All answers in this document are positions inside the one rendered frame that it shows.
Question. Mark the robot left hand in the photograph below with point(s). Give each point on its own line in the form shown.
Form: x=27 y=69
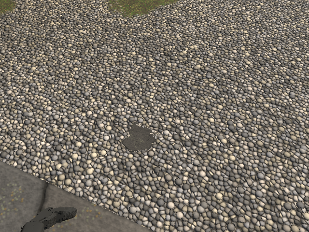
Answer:
x=47 y=218

